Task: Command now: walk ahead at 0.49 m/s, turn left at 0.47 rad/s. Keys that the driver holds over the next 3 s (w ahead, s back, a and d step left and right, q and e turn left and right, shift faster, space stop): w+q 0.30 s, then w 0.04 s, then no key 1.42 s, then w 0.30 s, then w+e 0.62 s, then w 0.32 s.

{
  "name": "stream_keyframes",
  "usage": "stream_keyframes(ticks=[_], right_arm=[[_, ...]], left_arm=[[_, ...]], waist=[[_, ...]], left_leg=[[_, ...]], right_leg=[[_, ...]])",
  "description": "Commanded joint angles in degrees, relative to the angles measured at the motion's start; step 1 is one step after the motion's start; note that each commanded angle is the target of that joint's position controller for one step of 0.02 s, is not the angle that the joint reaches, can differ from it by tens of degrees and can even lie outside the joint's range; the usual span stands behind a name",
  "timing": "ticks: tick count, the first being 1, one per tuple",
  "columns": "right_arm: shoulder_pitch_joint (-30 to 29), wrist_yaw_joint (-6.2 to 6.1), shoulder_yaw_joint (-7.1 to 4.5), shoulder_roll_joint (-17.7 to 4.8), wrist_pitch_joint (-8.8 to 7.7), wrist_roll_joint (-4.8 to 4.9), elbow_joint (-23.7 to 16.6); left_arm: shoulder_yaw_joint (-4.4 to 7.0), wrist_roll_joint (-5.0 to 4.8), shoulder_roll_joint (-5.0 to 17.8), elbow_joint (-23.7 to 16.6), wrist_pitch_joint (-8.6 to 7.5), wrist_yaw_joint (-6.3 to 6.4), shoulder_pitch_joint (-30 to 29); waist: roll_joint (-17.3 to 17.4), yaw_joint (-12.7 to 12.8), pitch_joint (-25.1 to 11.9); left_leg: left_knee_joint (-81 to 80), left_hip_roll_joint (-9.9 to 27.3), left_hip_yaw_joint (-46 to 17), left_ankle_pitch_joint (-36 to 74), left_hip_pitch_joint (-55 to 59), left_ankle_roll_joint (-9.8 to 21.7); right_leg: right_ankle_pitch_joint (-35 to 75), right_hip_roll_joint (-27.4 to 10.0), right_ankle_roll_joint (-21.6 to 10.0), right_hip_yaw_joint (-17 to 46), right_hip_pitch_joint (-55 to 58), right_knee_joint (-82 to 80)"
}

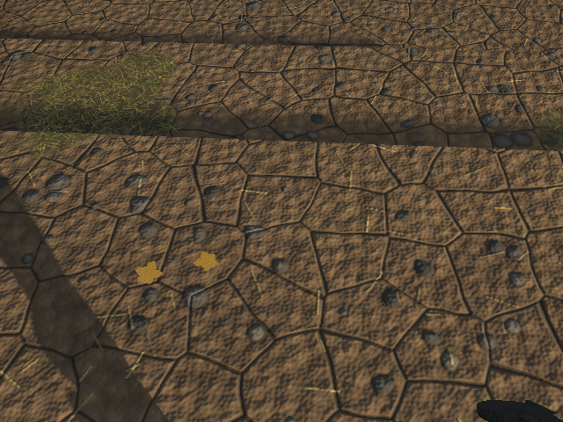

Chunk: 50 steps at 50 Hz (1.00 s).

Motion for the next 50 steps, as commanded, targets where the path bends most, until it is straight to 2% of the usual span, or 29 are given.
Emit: stream_keyframes(ticks=[1,2,3,4,5,6,7,9,12,15,17,18,20,22,23,24,25,26,27,28,30,33,35,38,40,41,43,46,50], right_arm=[[18.54,-1.44,-5.15,-12.77,0.01,-0.18,-0.9],[20.9,-2.33,-6.04,-17.65,0.21,-0.15,-0.13],[21.33,-2.59,-5.27,-15.44,-0.27,-0.31,-1.07],[19.61,-2.93,-4.63,-12.43,-0.47,-0.68,-1.12],[15.41,-2.98,-3.97,-10.58,-0.61,-0.53,-1.73],[11.55,-2.83,-3.44,-9.06,-0.72,-0.41,-2.57],[9.21,-3.0,-3.06,-8.09,-0.85,-0.96,-3.41],[7.38,-3.41,-3.08,-8.33,-0.84,-0.9,-3.83],[8.49,-4.55,-3.75,-10.87,-0.62,-0.71,-2.87],[12.0,-5.16,-4.03,-11.69,0.27,-0.12,-1.56],[14.46,-5.09,-3.83,-11.33,0.54,-0.06,-0.5],[15.15,-5.14,-3.68,-10.82,0.72,0.02,-0.03],[15.93,-5.43,-3.41,-9.94,1.2,-0.34,0.63],[14.16,-5.62,-2.89,-8.08,1.44,-0.73,0.02],[14.02,-5.64,-1.89,-5.34,1.17,-1.66,-1.44],[24.48,-5.45,-0.74,-2.35,0.73,-1.31,-0.07],[27.55,-5.29,-1.25,-6.99,0.79,-0.47,1.11],[21.77,-5.52,-2.25,-10.26,1.62,0.14,1.13],[15.69,-5.96,-2.31,-10.44,2.53,-0.28,-0.09],[12.8,-6.22,-2.2,-9.59,3.35,-0.86,-1.12],[13.46,-6.27,-1.6,-6.42,4.51,-1.15,-1.02],[14.15,-6.54,-0.48,-3.35,4.48,-1.71,0.11],[14.01,-6.53,-0.65,-4.18,4.7,-1.56,0.81],[12.42,-6.14,-0.78,-4.38,5.36,-2.23,1.19],[9.29,-6.46,-1.06,-7.49,5.39,-3.34,-1.03],[7.22,-6.56,-1.92,-10.56,5.48,-2.68,-0.31],[6.76,-6.09,-0.94,-5.39,4.71,-2.88,0.05],[7.29,-6.15,-0.8,-4.88,3.35,-2.52,0.64],[8.06,-6.48,-0.93,-5.13,3.18,-2.18,1.23]], left_arm=[[2.64,-0.18,12.16,-5.23,-0.07,0.9,-4.41],[-0.04,1.99,3.15,-7.52,-1.64,-0.58,2.04],[-0.57,0.14,4.73,-8.7,-4.38,-2.02,-0.05],[0.52,-2.28,8.57,-10.84,-6.08,-2.93,-7.23],[0.13,-2.42,8.2,-12.21,-6.78,-3.09,-9.38],[0.22,-1.0,7.59,-11.83,-6.77,-2.8,-9.54],[0.71,0.12,8.14,-11.74,-6.12,-2.61,-8.05],[0.77,0.8,7.63,-11.76,-4.62,-2.46,-5.95],[-0.53,1.21,4.55,-13.57,-3.54,-2.04,-10.53],[-1.17,0.63,3.31,-14.94,-3.74,-2.37,-17.58],[-0.82,-0.29,4.34,-15.25,-4.09,-2.85,-19.22],[-0.45,-0.19,5.18,-15.45,-4.32,-3.05,-19.7],[0.5,0.47,6.65,-15.44,-4.91,-3.4,-18.66],[1.34,1.57,7.32,-14.09,-5.61,-3.36,-12.88],[1.84,2.59,10.1,-14.09,-5.96,-3.13,-7.48],[2.61,3.2,13.11,-12.84,-5.08,-3.09,-2.97],[2.7,0.8,11.53,-11.21,-3.99,-3.71,-0.26],[1.91,0.31,8.63,-12.26,-3.31,-3.63,-2.55],[0.88,0.81,6.17,-12.76,-2.7,-3.49,-6.42],[-0.09,1.13,4.26,-12.87,-2.45,-3.5,-9.97],[-0.58,1.5,3.26,-11.97,-2.13,-3.54,-13.58],[0.0,1.37,4.78,-10.51,-1.67,-3.26,-14.08],[0.2,0.72,5.53,-9.56,-1.12,-3.07,-13.13],[-0.57,-0.01,4.25,-8.93,-0.18,-3.18,-14.26],[-1.56,1.19,1.99,-7.73,-0.31,-3.53,-11.84],[-1.36,1.25,2.04,-7.58,-0.27,-3.65,-8.5],[-1.0,1.12,3.52,-7.28,0.14,-3.1,-11.76],[-1.05,1.08,2.81,-6.4,0.41,-2.63,-10.65],[-1.03,0.61,2.39,-5.48,0.2,-2.76,-11.14]], waist=[[-4.82,-14.25,-11.29],[10.85,-8.43,-16.93],[8.5,-9.86,-25.08],[3.05,-11.67,-16.79],[-2.08,-8.61,-9.9],[-5.59,-5.59,-5.02],[-4.09,-3.46,-3.75],[-1.48,-1.33,-2.2],[0.23,-2.32,-0.51],[2.48,-6.23,-1.62],[3.89,-7.56,-2.84],[4.4,-7.69,-2.57],[5.45,-6.78,-3.42],[5.81,-3.03,-6.0],[1.7,-0.92,-12.42],[-15.17,-3.08,-21.0],[-17.38,-2.52,-24.77],[-10.22,-0.64,-18.0],[-5.46,-0.7,-13.16],[-4.87,-1.96,-9.16],[-7.97,-5.06,-6.11],[-9.89,-5.21,-8.71],[-9.52,-4.72,-10.89],[-7.89,-5.7,-8.02],[-3.0,-4.06,-4.81],[4.75,-0.37,-2.68],[4.03,-2.8,0.01],[3.26,-2.72,-1.03],[1.08,-3.18,-3.14]], left_leg=[[-4.72,-1.22,-4.37,-0.9,29.42,6.08],[-1.31,14.02,-30.19,-1.79,54.34,15.63],[-11.61,20.9,-53.73,-13.27,60.96,22.35],[-15.23,18.65,-45.87,-14.09,55.35,17.95],[-16.21,16.53,-38.78,-10.55,45.51,15.43],[-17.54,13.91,-33.89,-4.3,36.35,13.85],[-18.68,12.07,-30.37,0.87,30.35,13.48],[-20.54,9.98,-26.45,5.82,22.53,13.21],[-20.5,6.44,-19.64,9.09,13.31,11.22],[-17.98,3.52,-17.75,1.85,11.74,7.54],[-16.09,5.26,-19.81,-2.24,15.49,6.57],[-13.68,6.01,-21.03,-1.16,17.91,5.92],[-8.13,7.59,-23.64,3.75,22.82,3.98],[0.2,4.84,-22.55,11.04,23.58,0.59],[11.58,1.65,-19.9,3.41,19.19,-2.34],[31.74,-5.48,-15.22,-30.67,3.74,-7.18],[40.56,-4.01,-16.66,-36.78,-2.35,-8.31],[44.83,-2.03,-16.71,-32.87,-5.12,-9.2],[43.44,-0.29,-14.58,-29.37,-5.15,-9.53],[39.97,1.57,-14.07,-27.11,-3.51,-9.74],[28.35,4.04,-11.51,-25.02,5.18,-9.77],[13.79,3.36,-8.23,-21.79,14.18,-10.54],[7.55,3.23,-7.86,-15.34,18.09,-10.34],[-4.98,2.43,-6.61,-5.39,25.9,-8.04],[-8.55,8.74,-13.76,-0.86,28.3,-4.87],[-7.4,8.76,-13.94,-10.05,22.16,-2.77],[-8.95,5.86,-12.32,-18.54,15.41,-3.93],[-6.37,5.2,-11.3,-7.91,17.77,-5.6],[-4.3,4.84,-10.92,-1.28,19.98,-5.77]], right_leg=[[71.32,-13.12,-1.29,1.53,-11.93,35.54],[8.37,-2.36,2.24,4.49,-39.87,58.05],[-7.01,2.98,2.54,17.82,-51.45,69.63],[-1.02,-1.22,0.92,20.93,-56.39,67.19],[3.64,-3.8,0.26,20.18,-55.2,60.98],[5.24,-5.43,0.71,18.98,-52.25,55.5],[6.67,-6.74,1.54,18.96,-48.1,52.44],[7.81,-7.78,3.66,17.42,-44.28,47.61],[15.06,-6.9,6.44,14.28,-40.6,34.91],[28.92,-3.37,6.97,13.34,-34.77,20.59],[31.69,-2.61,6.66,14.18,-33.71,16.32],[31.26,-2.56,5.96,14.85,-34.14,14.27],[29.19,-2.01,3.8,15.07,-33.1,11.56],[34.33,-2.3,0.74,13.65,-24.44,7.41],[50.56,-10.17,-2.48,19.85,-12.75,10.49],[63.2,-24.95,-14.03,38.35,6.29,12.02],[47.67,-27.78,-16.82,50.42,7.82,8.11],[38.54,-24.58,-14.36,45.06,2.42,6.19],[35.94,-21.35,-11.95,38.32,-4.27,5.21],[37.55,-19.41,-11.46,34.01,-11.3,4.2],[39.97,-14.43,-9.53,25.99,-21.28,1.67],[49.27,-12.89,-10.73,20.79,-22.96,2.17],[44.86,-13.92,-11.34,21.2,-21.7,2.32],[20.32,-11.47,-8.03,20.59,-26.91,1.56],[3.52,-7.52,-2.16,18.99,-31.72,3.23],[2.67,-3.3,-0.2,14.79,-29.88,3.65],[7.64,-2.91,0.82,13.6,-25.26,6.37],[13.83,-3.46,-0.26,13.88,-24.51,7.64],[20.6,-3.67,-0.36,13.68,-22.6,9.31]])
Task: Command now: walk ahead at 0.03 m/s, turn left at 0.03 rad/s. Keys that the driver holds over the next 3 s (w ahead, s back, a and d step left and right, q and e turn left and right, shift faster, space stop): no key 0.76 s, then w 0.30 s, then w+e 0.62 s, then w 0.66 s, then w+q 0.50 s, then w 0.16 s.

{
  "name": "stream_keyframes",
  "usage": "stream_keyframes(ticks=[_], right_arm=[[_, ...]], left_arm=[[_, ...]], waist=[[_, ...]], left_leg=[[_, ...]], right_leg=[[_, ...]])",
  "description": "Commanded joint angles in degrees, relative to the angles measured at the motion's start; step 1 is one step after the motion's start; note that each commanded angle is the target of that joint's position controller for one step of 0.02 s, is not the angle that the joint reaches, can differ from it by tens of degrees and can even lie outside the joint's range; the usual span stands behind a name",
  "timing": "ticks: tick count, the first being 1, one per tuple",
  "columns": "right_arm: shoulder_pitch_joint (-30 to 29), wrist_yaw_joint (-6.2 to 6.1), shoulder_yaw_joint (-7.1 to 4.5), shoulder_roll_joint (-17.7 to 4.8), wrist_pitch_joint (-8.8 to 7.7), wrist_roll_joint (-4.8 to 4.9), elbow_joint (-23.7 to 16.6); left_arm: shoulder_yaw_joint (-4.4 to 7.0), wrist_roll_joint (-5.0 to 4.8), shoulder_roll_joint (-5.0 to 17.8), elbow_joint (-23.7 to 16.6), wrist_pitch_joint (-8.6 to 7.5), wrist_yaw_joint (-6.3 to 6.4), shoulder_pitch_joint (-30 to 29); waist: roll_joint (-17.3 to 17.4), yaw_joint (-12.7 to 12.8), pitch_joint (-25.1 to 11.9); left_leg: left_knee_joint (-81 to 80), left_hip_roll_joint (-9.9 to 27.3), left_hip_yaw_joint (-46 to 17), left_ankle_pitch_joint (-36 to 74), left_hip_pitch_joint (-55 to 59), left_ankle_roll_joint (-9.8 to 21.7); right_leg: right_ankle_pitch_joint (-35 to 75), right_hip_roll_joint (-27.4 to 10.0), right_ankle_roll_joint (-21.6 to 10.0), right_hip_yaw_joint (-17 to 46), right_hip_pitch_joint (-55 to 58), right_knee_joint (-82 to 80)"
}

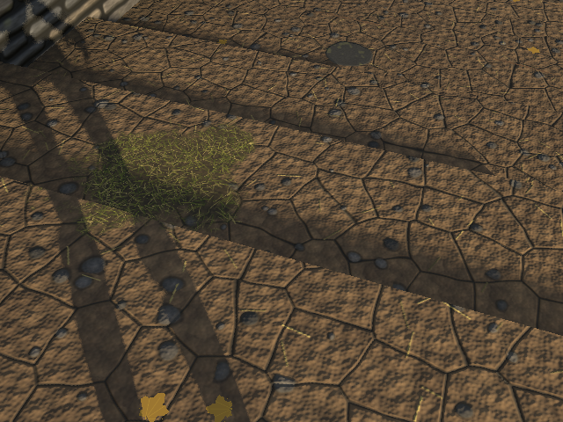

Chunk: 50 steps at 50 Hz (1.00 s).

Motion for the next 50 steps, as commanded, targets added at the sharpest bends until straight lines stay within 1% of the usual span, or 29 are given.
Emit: stream_keyframes(ticks=[1,5,10,23,31,38,39,40,41,42,43,44,45,46,47,48,49,50], right_arm=[[0.27,-0.37,-1.66,-6.46,-0.79,0.18,-2.84],[0.39,-0.49,-1.71,-6.3,-0.6,0.31,-1.98],[0.73,-0.69,-1.79,-5.99,-0.49,0.36,-0.14],[1.66,-1.38,-2.03,-5.48,-0.44,0.44,7.21],[2.49,-1.56,-1.79,-5.04,-0.71,0.5,12.0],[3.57,-1.6,-1.37,-4.42,-0.97,0.56,15.52],[4.8,-1.61,-1.19,-3.73,-0.94,0.63,16.49],[5.07,-1.69,-1.25,-3.76,-0.91,0.93,16.88],[4.65,-1.72,-1.3,-3.92,-1.05,1.11,16.6],[3.48,-1.65,-1.23,-3.69,-1.48,1.16,15.91],[2.51,-1.38,-1.02,-2.81,-2.2,1.37,15.2],[1.69,-0.93,-0.97,-2.58,-2.93,1.57,14.83],[1.54,-0.46,-1.2,-2.88,-3.54,1.82,14.78],[2.01,-0.05,-1.26,-2.69,-4.02,2.09,14.89],[2.99,0.27,-1.29,-2.56,-4.5,2.31,15.17],[5.39,0.45,-1.41,-2.29,-4.93,2.33,16.23],[9.26,0.55,-1.64,-1.75,-5.17,2.01,18.45],[12.9,0.63,-2.03,-1.97,-5.06,1.46,20.5]], left_arm=[[1.38,-0.32,5.33,-2.74,-0.68,0.14,-1.19],[1.49,-0.52,5.46,-1.49,-0.22,0.33,-1.43],[1.63,-0.66,5.67,0.36,0.27,0.78,-1.82],[1.77,-0.8,5.62,6.33,0.83,1.53,-2.54],[1.63,-0.85,5.4,9.46,1.0,1.92,-1.92],[1.45,-0.93,5.14,11.37,1.12,2.18,-0.82],[1.42,-0.97,4.93,12.1,1.22,2.27,0.32],[1.87,-1.39,6.16,12.43,1.44,2.44,1.03],[2.41,-1.76,7.76,12.57,1.56,2.54,1.89],[2.79,-1.99,8.9,12.67,1.4,2.55,3.48],[3.28,-2.12,10.34,12.91,1.0,2.52,5.24],[3.74,-2.21,11.31,12.97,0.48,2.57,6.03],[3.84,-1.98,11.16,12.56,-0.12,2.57,5.39],[3.85,-2.01,10.86,11.9,-0.61,2.44,3.99],[3.81,-2.51,10.46,10.99,-0.89,2.3,1.88],[3.77,-3.2,10.23,9.9,-0.9,2.17,-1.41],[3.76,-3.75,9.94,9.33,-0.66,1.98,-3.49],[3.54,-3.73,8.75,9.12,-0.53,1.84,-3.41]], waist=[[2.2,-0.4,-3.07],[0.93,-0.35,-3.21],[0.43,-0.28,-2.84],[0.26,-0.29,-0.58],[-0.07,-0.25,0.54],[-0.06,-0.19,1.17],[-0.54,-0.19,-0.11],[-1.71,0.1,0.61],[-3.84,0.5,2.01],[-6.38,1.25,3.68],[-9.58,1.69,4.52],[-10.53,1.93,5.86],[-9.76,1.37,6.61],[-9.12,0.44,6.68],[-8.19,-0.92,6.31],[-7.35,-3.15,5.61],[-6.17,-5.24,4.51],[-3.69,-6.15,3.96]], left_leg=[[-4.1,1.95,-2.25,14.32,1.76,2.31],[-3.88,1.61,-1.97,15.9,2.21,2.18],[-4.29,1.22,-1.5,16.05,2.57,1.86],[-6.95,0.46,-0.17,12.31,3.28,0.97],[-8.42,0.17,0.6,9.88,2.88,0.7],[-9.33,0.06,1.09,8.69,2.29,0.65],[-8.93,-0.82,2.23,3.63,2.62,0.79],[-6.55,-2.45,4.09,-3.66,0.93,1.25],[-3.36,-3.53,5.52,-9.6,-2.08,1.86],[0.78,-3.7,6.39,-11.85,-6.17,2.37],[6.31,-3.1,7.17,-10.33,-9.08,2.72],[11.18,-1.07,5.54,-8.76,-9.62,3.41],[14.58,0.43,4.2,-9.77,-10.79,4.2],[14.79,1.57,3.47,-11.84,-11.31,5.08],[10.64,2.23,3.4,-12.04,-8.98,6.03],[2.82,1.68,4.7,-8.96,-2.04,6.85],[-4.61,-0.74,7.74,-1.22,6.92,6.94],[-7.67,-2.72,8.45,2.3,12.4,6.19]], right_leg=[[9.56,-3.05,-1.0,3.1,1.59,-3.68],[11.69,-3.25,-0.97,3.19,2.79,-3.18],[12.32,-3.51,-1.02,3.43,3.63,-3.35],[8.31,-3.72,-1.33,4.01,3.71,-6.27],[4.91,-3.62,-1.52,4.36,3.62,-8.21],[3.34,-3.4,-1.62,4.43,3.7,-9.21],[-3.55,-3.0,-1.86,4.27,4.2,-9.95],[-13.41,-2.97,-2.8,4.98,3.66,-10.7],[-23.28,-4.84,-4.43,7.93,2.53,-12.6],[-31.16,-8.79,-6.72,13.54,2.25,-16.02],[-35.96,-14.15,-9.6,20.95,2.66,-19.94],[-36.08,-18.15,-12.22,26.83,0.42,-22.79],[-33.65,-19.89,-13.3,28.85,-0.44,-23.88],[-30.97,-20.3,-13.16,28.41,-0.41,-23.8],[-27.55,-19.27,-11.87,25.56,-1.22,-23.15],[-23.42,-16.29,-9.82,20.18,-4.49,-21.83],[-20.15,-12.51,-8.15,14.41,-8.5,-18.66],[-17.39,-8.99,-6.79,10.01,-11.1,-12.77]])
Over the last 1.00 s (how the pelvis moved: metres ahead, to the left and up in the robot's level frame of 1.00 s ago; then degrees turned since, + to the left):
0.39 -0.02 0.01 17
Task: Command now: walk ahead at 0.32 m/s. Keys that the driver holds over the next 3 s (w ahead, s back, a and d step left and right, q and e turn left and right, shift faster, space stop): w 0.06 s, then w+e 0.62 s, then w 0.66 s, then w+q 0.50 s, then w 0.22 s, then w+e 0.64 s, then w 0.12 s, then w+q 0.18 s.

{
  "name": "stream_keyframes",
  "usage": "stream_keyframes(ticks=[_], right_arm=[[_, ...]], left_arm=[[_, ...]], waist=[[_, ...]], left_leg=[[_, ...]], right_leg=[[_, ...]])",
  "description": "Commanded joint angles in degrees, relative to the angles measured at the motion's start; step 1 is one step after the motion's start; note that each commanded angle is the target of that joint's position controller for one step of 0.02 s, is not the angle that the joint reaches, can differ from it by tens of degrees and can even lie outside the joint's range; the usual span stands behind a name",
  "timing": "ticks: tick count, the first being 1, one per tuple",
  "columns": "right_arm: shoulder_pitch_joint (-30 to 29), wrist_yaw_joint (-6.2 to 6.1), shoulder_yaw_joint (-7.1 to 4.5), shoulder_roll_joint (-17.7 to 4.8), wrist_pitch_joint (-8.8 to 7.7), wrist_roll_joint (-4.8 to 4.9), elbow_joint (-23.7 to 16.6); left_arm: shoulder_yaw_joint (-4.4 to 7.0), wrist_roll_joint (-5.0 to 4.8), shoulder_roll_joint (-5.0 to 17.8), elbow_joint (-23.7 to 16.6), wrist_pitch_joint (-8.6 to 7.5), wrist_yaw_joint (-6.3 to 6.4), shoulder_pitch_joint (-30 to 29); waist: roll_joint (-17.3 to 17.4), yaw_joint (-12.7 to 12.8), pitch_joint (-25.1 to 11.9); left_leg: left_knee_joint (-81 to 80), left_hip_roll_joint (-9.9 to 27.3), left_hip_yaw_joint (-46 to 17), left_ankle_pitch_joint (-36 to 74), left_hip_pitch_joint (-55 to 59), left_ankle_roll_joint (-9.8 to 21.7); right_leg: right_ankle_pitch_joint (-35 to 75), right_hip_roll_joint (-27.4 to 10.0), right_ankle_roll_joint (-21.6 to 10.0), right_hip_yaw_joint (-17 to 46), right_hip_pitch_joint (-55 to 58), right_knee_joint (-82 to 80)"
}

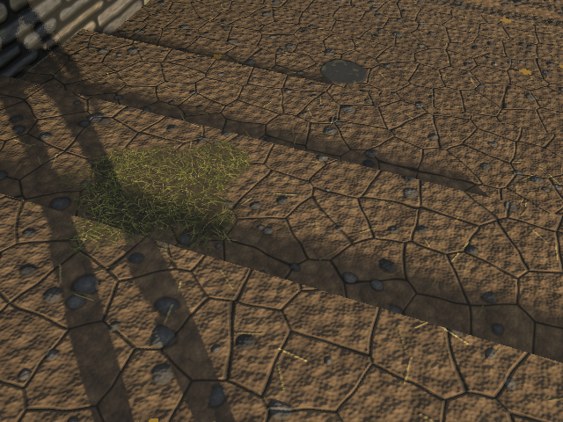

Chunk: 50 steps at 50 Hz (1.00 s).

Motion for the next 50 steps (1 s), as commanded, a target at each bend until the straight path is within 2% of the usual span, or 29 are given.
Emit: stream_keyframes(ticks=[1,2,3,4,5,7,9,13,19,21,22,23,24,25,26,27,28,29,30,31,33,36,39,41,44,47,48,49,50], right_arm=[[13.4,0.35,-1.64,-4.65,-0.91,-0.63,3.37],[18.02,0.23,-2.36,-9.1,-1.0,-0.16,3.04],[18.42,0.95,-2.46,-11.98,-1.93,-1.15,3.25],[13.6,0.93,-1.65,-9.27,-2.9,-1.08,1.77],[10.16,1.01,-1.14,-7.68,-3.5,-0.89,0.69],[7.47,1.3,-0.57,-6.27,-3.7,-0.85,-0.39],[10.35,0.98,0.08,-4.21,-3.36,-1.66,0.51],[10.47,-0.1,0.1,-6.22,-3.01,-2.25,-0.12],[13.48,-0.65,-0.29,-8.18,-2.38,-1.15,0.37],[12.05,-0.81,-0.71,-9.8,-1.78,-0.95,-0.4],[11.29,-1.07,-0.99,-10.76,-1.38,-0.87,-0.95],[10.19,-1.33,-1.25,-11.57,-0.77,-1.11,-1.68],[8.34,-1.28,-1.37,-12.3,-0.49,-1.11,-2.76],[7.5,-1.03,-1.11,-12.21,-1.13,-1.41,-4.34],[14.08,0.72,1.63,-2.45,-3.05,-2.47,-6.89],[7.55,1.54,0.79,-6.13,-5.87,0.09,-8.41],[1.6,1.57,-0.13,-9.06,-6.9,1.91,-10.76],[-0.8,0.92,-0.43,-10.0,-7.32,1.42,-11.75],[-1.18,0.15,-1.27,-10.48,-6.95,0.44,-11.54],[0.42,-0.02,-1.69,-10.24,-6.02,-0.09,-11.84],[0.91,-0.14,-1.86,-8.41,-4.47,-0.94,-13.31],[-5.66,-0.35,-1.34,-7.18,-3.44,-2.07,-16.33],[-12.66,0.37,-0.22,-5.15,-3.73,-2.04,-17.86],[-15.95,1.09,0.0,-5.41,-4.0,-1.34,-18.77],[-19.88,2.03,-0.4,-7.7,-4.37,-0.82,-21.11],[-18.78,2.77,-1.04,-9.73,-4.93,-0.51,-22.02],[-14.16,2.88,-1.72,-10.95,-5.25,-0.73,-21.18],[-5.89,2.84,-2.71,-13.04,-5.46,-1.32,-19.28],[2.92,2.8,-3.89,-17.1,-5.5,-1.93,-18.1]], left_arm=[[0.4,-0.2,4.52,-5.6,-1.15,-0.44,-9.49],[-0.59,0.85,0.86,-6.7,-1.78,-0.88,-9.73],[-0.12,-0.14,1.97,-8.52,-2.61,-0.86,-11.47],[0.11,-1.22,3.75,-8.54,-3.28,-1.04,-11.35],[0.3,-1.35,4.49,-7.64,-3.73,-1.38,-9.85],[0.94,-0.18,5.27,-6.42,-4.02,-1.55,-9.07],[0.89,-0.01,3.1,-5.89,-3.58,-2.18,-9.1],[0.03,0.24,0.46,-9.69,-2.76,-2.84,-16.24],[-1.3,0.36,-0.43,-15.32,-2.82,-5.09,-25.39],[-0.68,0.43,1.06,-16.47,-3.06,-5.74,-24.57],[-0.01,0.48,2.32,-16.39,-2.98,-5.98,-22.02],[1.24,0.31,4.58,-15.17,-2.87,-6.11,-15.65],[3.06,0.12,7.84,-12.88,-2.61,-5.82,-5.99],[4.88,0.23,11.97,-11.39,-1.83,-4.58,2.63],[5.12,0.68,16.25,-11.75,-1.69,-3.84,3.55],[4.19,1.36,12.45,-11.12,-1.75,-3.35,6.77],[3.49,1.37,9.39,-11.04,-2.43,-3.16,3.59],[2.75,0.96,7.03,-12.78,-3.16,-3.39,-2.13],[2.12,1.25,5.2,-14.24,-3.51,-3.61,-6.81],[1.71,1.89,4.43,-15.24,-3.67,-3.48,-8.69],[1.76,1.52,5.32,-15.54,-3.54,-2.85,-8.29],[2.17,1.66,7.33,-14.95,-3.42,-1.38,-3.59],[2.11,1.14,7.13,-13.69,-3.14,-0.89,1.14],[2.06,0.93,7.43,-12.74,-3.14,-1.02,3.86],[1.9,0.55,7.36,-11.27,-2.81,-1.05,7.22],[2.23,1.05,8.52,-11.12,-1.77,-0.76,7.82],[2.15,1.14,8.49,-11.49,-1.5,-0.6,7.0],[1.6,1.54,7.38,-12.3,-1.51,-0.66,5.64],[0.35,1.86,3.68,-13.19,-1.94,-0.89,9.45]], waist=[[5.25,-7.16,3.42],[17.33,-7.73,1.42],[19.3,-7.1,4.89],[12.23,-4.76,9.35],[9.65,-3.21,9.99],[7.45,-2.14,8.4],[8.28,-2.69,6.46],[6.89,-3.35,8.06],[6.48,-4.73,10.78],[8.04,-2.38,8.46],[9.64,-0.37,5.69],[11.12,3.18,1.58],[10.86,8.05,-3.75],[6.47,11.74,-8.56],[-9.27,3.92,-16.98],[-5.72,7.93,-21.74],[-4.15,7.41,-11.62],[2.29,4.3,-6.27],[5.11,1.25,-2.86],[4.37,-1.03,-1.63],[2.58,-2.81,0.27],[0.09,-1.28,2.58],[-0.76,2.2,2.52],[-1.32,4.03,2.38],[-1.07,5.12,3.12],[-2.81,3.34,2.69],[-2.54,0.58,0.19],[-1.49,-3.17,-6.29],[6.44,-4.79,-15.54]], left_leg=[[-12.9,3.7,-6.94,2.39,18.06,1.44],[-21.9,16.22,-26.95,-7.41,22.89,5.92],[-27.42,22.86,-42.06,-19.15,18.3,12.34],[-27.99,22.64,-39.75,-21.67,16.75,11.81],[-27.44,20.1,-33.03,-15.75,16.96,9.03],[-27.3,16.01,-20.8,1.07,17.69,4.65],[-26.28,12.92,-11.41,14.49,17.73,3.01],[-28.05,11.59,-2.72,22.99,12.54,3.09],[-27.03,13.93,4.63,32.47,15.63,2.62],[-20.69,14.91,6.68,52.38,19.19,1.97],[-15.18,15.36,7.52,64.7,20.79,1.48],[-6.18,15.4,8.1,73.46,20.69,0.95],[5.89,14.11,8.46,73.58,16.25,-0.22],[22.5,11.6,7.84,57.02,1.26,-2.19],[46.19,-1.58,2.65,-6.62,-23.42,-5.58],[53.98,-2.69,-9.58,-9.11,-29.15,-4.05],[52.52,0.93,-9.71,-4.39,-34.52,-2.32],[46.97,3.61,-9.25,0.94,-31.84,-1.78],[42.09,5.22,-8.59,3.11,-27.49,-2.2],[39.54,6.52,-9.05,4.18,-23.04,-2.7],[33.38,7.33,-7.82,4.6,-20.15,-4.42],[20.26,6.44,-5.04,14.25,-20.53,-6.7],[4.6,3.99,-3.82,28.81,-16.56,-5.87],[0.49,2.85,-3.71,33.02,-15.01,-5.32],[-3.4,2.9,-4.93,28.0,-19.36,-3.43],[-6.24,1.52,-4.11,19.11,-17.86,-0.86],[-8.46,0.28,-3.16,20.58,-10.92,0.74],[-6.53,2.85,-5.4,23.6,1.7,3.52],[-5.2,13.66,-20.06,22.65,23.34,10.38]], right_leg=[[-11.69,-3.53,-4.15,4.16,-20.67,2.57],[-10.98,1.46,-0.6,-2.84,-29.2,20.86],[-15.75,2.05,-1.55,1.51,-36.54,31.13],[-10.47,-1.63,-2.46,5.14,-41.03,36.77],[-4.43,-2.81,-3.2,6.09,-42.41,37.84],[4.0,-4.13,-3.25,6.93,-40.17,34.14],[8.95,-3.28,-2.47,5.95,-37.36,32.12],[16.91,-2.01,-0.67,3.5,-34.42,21.29],[18.26,-1.45,-3.03,-3.32,-29.11,9.04],[13.59,0.98,-5.22,-6.14,-24.52,7.97],[10.71,2.91,-6.37,-7.79,-20.5,8.71],[8.68,5.02,-7.67,-8.74,-13.09,9.22],[11.33,6.55,-9.8,-7.95,0.16,5.85],[9.36,0.12,-12.82,4.18,17.74,3.71],[2.1,-17.48,-24.92,38.9,37.51,-1.05],[-1.78,-19.19,-25.73,49.26,38.4,-10.73],[1.59,-16.82,-21.82,39.58,31.61,-11.8],[6.95,-13.73,-19.14,31.67,20.75,-12.72],[11.87,-10.97,-17.25,25.8,11.17,-13.64],[14.54,-8.98,-16.77,22.15,4.67,-14.78],[16.05,-7.42,-16.84,19.09,-2.83,-16.37],[19.02,-5.09,-15.96,14.3,-8.14,-17.17],[18.23,-2.63,-12.42,10.77,-8.13,-15.3],[15.05,-4.2,-11.87,12.37,-5.99,-14.8],[14.66,-8.0,-11.71,16.49,3.2,-10.75],[22.72,-10.39,-10.25,18.95,9.9,-6.54],[31.52,-8.99,-9.18,17.93,10.42,-2.69],[34.86,-6.09,-7.7,15.27,7.37,6.76],[22.09,0.37,-4.14,10.22,-8.58,25.37]])
Over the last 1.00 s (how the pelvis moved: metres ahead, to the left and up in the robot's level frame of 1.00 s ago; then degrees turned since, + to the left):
0.04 0.02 0.01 0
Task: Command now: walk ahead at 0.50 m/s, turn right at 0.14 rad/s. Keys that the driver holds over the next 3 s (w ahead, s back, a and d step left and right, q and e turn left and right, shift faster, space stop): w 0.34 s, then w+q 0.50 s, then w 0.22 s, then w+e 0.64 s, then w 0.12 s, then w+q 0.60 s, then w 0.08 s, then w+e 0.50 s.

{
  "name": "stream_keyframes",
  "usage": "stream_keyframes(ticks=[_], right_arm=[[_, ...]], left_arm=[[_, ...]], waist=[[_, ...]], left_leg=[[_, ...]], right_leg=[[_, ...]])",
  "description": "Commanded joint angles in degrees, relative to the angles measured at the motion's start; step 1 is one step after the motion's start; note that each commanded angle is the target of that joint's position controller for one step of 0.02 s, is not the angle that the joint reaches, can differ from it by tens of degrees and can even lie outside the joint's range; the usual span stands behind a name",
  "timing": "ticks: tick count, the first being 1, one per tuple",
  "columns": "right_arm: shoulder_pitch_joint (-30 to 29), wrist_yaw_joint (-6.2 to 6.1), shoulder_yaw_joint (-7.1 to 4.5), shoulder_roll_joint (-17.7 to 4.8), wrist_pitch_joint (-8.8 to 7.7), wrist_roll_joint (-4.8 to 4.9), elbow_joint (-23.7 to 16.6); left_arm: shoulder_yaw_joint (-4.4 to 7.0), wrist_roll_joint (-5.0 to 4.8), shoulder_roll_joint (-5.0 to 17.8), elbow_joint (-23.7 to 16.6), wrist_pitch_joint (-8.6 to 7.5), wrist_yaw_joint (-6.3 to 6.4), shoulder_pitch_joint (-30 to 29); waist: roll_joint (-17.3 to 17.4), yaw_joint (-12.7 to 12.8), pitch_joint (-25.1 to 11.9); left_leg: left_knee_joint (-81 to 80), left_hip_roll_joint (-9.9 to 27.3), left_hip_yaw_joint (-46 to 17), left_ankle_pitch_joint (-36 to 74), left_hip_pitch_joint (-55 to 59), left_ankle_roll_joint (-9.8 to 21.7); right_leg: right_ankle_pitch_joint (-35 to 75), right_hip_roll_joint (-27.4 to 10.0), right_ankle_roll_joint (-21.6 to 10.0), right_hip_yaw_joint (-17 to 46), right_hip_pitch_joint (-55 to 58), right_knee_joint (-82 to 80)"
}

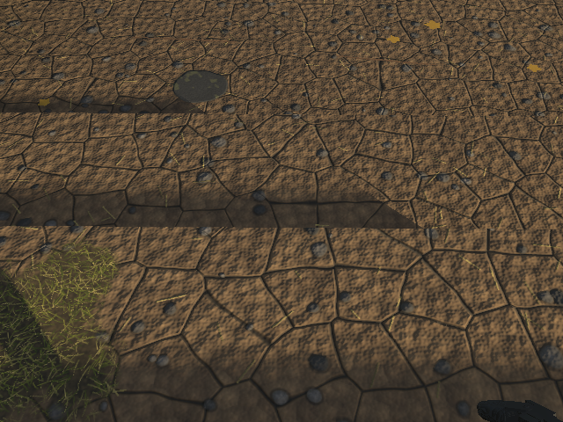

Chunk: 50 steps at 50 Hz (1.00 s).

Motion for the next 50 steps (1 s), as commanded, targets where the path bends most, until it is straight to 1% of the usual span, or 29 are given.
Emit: stream_keyframes(ticks=[1,2,3,4,5,7,12,15,16,17,21,23,24,25,26,27,28,29,30,33,34,35,36,38,40,41,45,48,50], right_arm=[[23.7,0.58,-5.16,-14.56,0.02,0.62,2.2],[23.51,0.58,-3.71,-9.76,0.57,1.76,2.28],[18.45,0.24,-3.09,-8.34,1.12,1.43,1.26],[14.51,0.13,-2.66,-7.7,1.47,0.6,0.47],[12.29,0.27,-2.32,-6.79,1.52,-0.18,0.28],[11.59,0.16,-1.83,-5.27,1.49,-0.37,0.82],[12.94,-1.12,-3.14,-9.58,1.72,0.43,3.12],[15.08,-0.96,-3.58,-10.48,2.38,0.16,4.94],[15.92,-0.83,-3.54,-10.11,2.52,0.54,5.61],[17.76,-0.69,-3.62,-10.16,2.21,-0.74,6.22],[20.45,-1.02,-2.92,-7.83,3.38,0.69,6.72],[17.33,-0.98,-2.99,-8.8,4.26,0.9,4.72],[14.15,-0.92,-3.04,-9.53,4.31,1.48,3.38],[11.16,-1.01,-2.75,-8.8,3.75,2.2,1.97],[19.98,-0.92,-1.33,-2.29,3.24,1.0,1.72],[24.67,-0.65,-1.42,-2.93,2.16,1.14,3.43],[19.79,-0.87,-2.52,-5.94,2.08,3.5,0.75],[14.66,-1.48,-3.14,-7.84,3.08,3.6,-1.04],[13.42,-1.73,-3.47,-7.57,4.5,2.97,-1.73],[11.68,-2.0,-2.82,-4.71,6.61,2.05,-4.01],[12.56,-1.62,-2.91,-4.59,6.67,0.99,-3.37],[12.99,-1.22,-2.93,-4.33,6.55,0.65,-3.48],[9.6,-0.49,-3.63,-5.49,5.73,1.96,-4.56],[4.05,0.96,-3.39,-4.66,4.97,1.53,-6.52],[0.63,2.86,-2.64,-1.77,4.78,0.97,-7.52],[-0.74,3.4,-2.65,-1.42,5.04,1.36,-7.77],[-6.07,4.24,-2.11,-1.91,6.36,1.9,-8.43],[0.34,4.15,-2.24,-2.87,5.62,1.95,-4.48],[18.62,2.72,-4.76,-7.61,5.38,0.3,2.3]], left_arm=[[-0.91,-0.01,1.18,-3.16,-1.51,-0.24,8.26],[0.41,-0.95,6.64,-3.72,-2.0,-0.34,3.89],[1.01,-1.41,8.73,-5.71,-2.3,-0.21,-2.66],[0.91,-0.94,8.1,-6.69,-2.42,-0.03,-5.92],[1.03,-0.29,6.8,-6.9,-2.35,0.03,-6.12],[0.96,-0.18,4.4,-6.47,-1.76,-0.08,-3.9],[0.65,0.66,3.46,-9.06,-1.53,0.22,-11.58],[0.07,0.95,1.57,-10.0,-1.83,-0.5,-14.81],[0.09,0.62,1.9,-10.21,-1.67,-0.54,-15.87],[1.05,0.7,3.68,-7.98,-1.84,-0.99,-11.79],[1.19,0.64,4.09,-11.65,-3.33,-2.6,-20.51],[2.15,0.03,5.94,-10.28,-4.12,-3.82,-14.8],[3.13,0.53,7.02,-7.44,-4.72,-4.03,-5.95],[4.23,1.14,9.32,-4.63,-5.2,-3.89,4.38],[4.95,0.76,14.29,-5.07,-5.14,-3.6,5.6],[3.13,-0.47,9.92,-7.16,-4.67,-3.57,4.37],[3.53,-1.3,9.8,-4.96,-4.43,-3.91,5.45],[2.73,-0.96,7.11,-5.72,-4.43,-4.19,1.25],[1.93,-0.45,5.01,-6.55,-4.63,-4.45,-4.21],[1.91,0.02,5.44,-5.91,-5.57,-2.71,-9.49],[2.44,1.2,6.57,-5.0,-5.94,-2.03,-8.23],[2.47,1.38,6.58,-4.59,-6.04,-1.41,-7.08],[1.88,0.98,4.52,-4.65,-6.34,-0.47,-6.55],[2.06,0.65,5.52,-4.25,-6.34,1.15,-4.27],[1.8,0.72,5.11,-3.87,-5.43,1.42,-1.65],[1.77,0.64,4.89,-3.52,-5.32,1.29,-0.57],[1.55,-0.62,3.98,-2.81,-3.43,1.21,4.32],[1.4,-0.55,5.28,-2.55,-1.49,1.25,4.67],[2.07,-1.14,7.9,-1.21,-1.46,0.69,5.11]], waist=[[17.17,-9.56,-23.66],[12.04,-10.73,-17.36],[6.66,-10.32,-8.66],[2.8,-8.76,-3.76],[2.65,-6.76,-1.51],[4.71,-4.41,-1.66],[3.46,-5.03,0.99],[4.04,-5.83,-2.08],[4.46,-6.25,-1.76],[4.09,-5.51,-4.97],[3.82,-6.95,1.02],[4.5,-3.1,-1.39],[4.31,1.84,-4.81],[1.96,7.6,-8.1],[-13.28,2.29,-11.5],[-16.7,0.23,-11.54],[-14.67,0.54,-7.15],[-5.85,-0.48,-2.92],[-3.4,-2.55,0.43],[-3.3,-5.97,4.18],[-1.27,-5.6,2.5],[-0.86,-5.44,1.06],[-2.02,-5.18,2.47],[-2.93,-3.08,2.99],[-2.74,-0.77,1.28],[-3.15,-0.46,1.58],[-1.59,2.43,6.95],[-0.27,-0.47,6.26],[1.8,-10.38,-3.45]], left_leg=[[-6.72,22.6,-38.67,-10.48,50.38,16.79],[-10.08,21.82,-40.61,-19.77,47.75,14.15],[-11.51,20.25,-33.17,-17.86,39.38,11.69],[-12.99,18.02,-27.22,-10.6,31.07,10.79],[-14.15,15.86,-22.93,-3.71,25.67,10.36],[-16.69,12.83,-17.57,-0.26,21.02,9.77],[-21.3,11.43,-10.24,6.21,17.94,10.0],[-19.44,8.73,-4.09,16.93,16.99,8.91],[-19.31,8.75,-3.6,16.31,17.04,8.83],[-16.27,11.76,-4.56,18.79,18.46,9.92],[-9.66,14.25,-10.68,14.69,27.46,10.89],[-2.83,13.06,-10.44,21.05,22.16,10.44],[6.27,10.41,-9.21,26.34,15.15,9.41],[20.85,5.9,-7.44,22.78,5.98,6.54],[41.66,-1.71,-5.22,-20.73,-8.24,2.64],[51.04,-2.91,-10.56,-32.02,-16.03,2.61],[54.32,-2.12,-10.08,-27.27,-24.16,2.24],[54.63,1.16,-9.17,-23.03,-25.39,2.18],[51.39,2.79,-9.85,-19.54,-22.41,1.52],[37.45,6.13,-8.92,-13.8,-14.81,0.63],[37.52,6.05,-8.25,-5.69,-14.72,0.4],[35.72,5.72,-8.0,-1.47,-15.46,0.59],[27.67,5.73,-9.75,5.55,-18.5,1.14],[14.56,3.36,-6.81,20.54,-14.14,0.88],[7.36,0.48,-1.53,33.83,-2.69,0.92],[6.3,0.17,-1.66,35.83,0.1,1.29],[0.06,1.78,-3.14,29.72,-7.21,2.02],[-8.19,4.24,-3.69,25.59,-3.09,2.83],[-10.66,1.39,0.84,28.79,26.03,6.06]], right_leg=[[-3.03,0.85,0.99,-1.4,-31.65,39.19],[-4.79,-1.88,0.3,2.22,-39.32,45.22],[0.48,-4.51,0.17,0.23,-42.01,46.06],[5.15,-6.64,0.46,-1.54,-40.58,43.29],[8.1,-8.56,0.78,-1.77,-38.3,39.71],[9.98,-10.66,1.37,-2.66,-33.36,34.02],[22.01,-12.32,3.04,-4.1,-34.08,15.57],[30.51,-9.38,3.46,-7.07,-25.96,9.73],[30.8,-8.88,3.59,-7.42,-25.02,8.96],[36.4,-9.34,3.14,-6.55,-22.6,18.24],[23.42,-10.19,1.02,-5.65,-36.02,16.01],[19.11,-7.27,-0.14,-8.06,-23.91,11.27],[22.15,-4.77,-0.81,-10.36,-9.34,8.46],[25.93,-7.19,-2.51,-8.37,3.97,2.92],[22.63,-22.41,-9.56,11.39,14.73,-2.28],[36.08,-27.36,-13.23,20.84,14.77,-3.7],[27.54,-29.55,-15.13,25.26,11.29,-10.29],[23.41,-28.16,-13.95,21.47,6.06,-10.75],[24.49,-27.07,-12.85,16.14,-1.9,-11.77],[22.73,-22.91,-8.24,3.46,-12.52,-16.93],[25.84,-23.25,-8.86,1.47,-10.73,-14.42],[29.34,-22.81,-8.4,-1.42,-9.15,-13.56],[22.21,-19.63,-5.06,-5.66,-6.13,-12.71],[17.51,-16.74,-3.01,-11.54,-9.36,-10.77],[12.56,-16.22,-1.5,-15.7,-13.87,-7.75],[10.39,-16.58,-1.04,-16.2,-15.25,-5.6],[6.37,-19.86,-0.57,-14.06,-6.93,5.89],[14.02,-21.0,-0.16,-12.0,-2.18,19.14],[23.19,-16.29,1.09,-15.73,-12.56,45.03]])
Over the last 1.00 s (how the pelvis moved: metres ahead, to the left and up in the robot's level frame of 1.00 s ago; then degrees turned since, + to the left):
0.52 -0.07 -0.02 -23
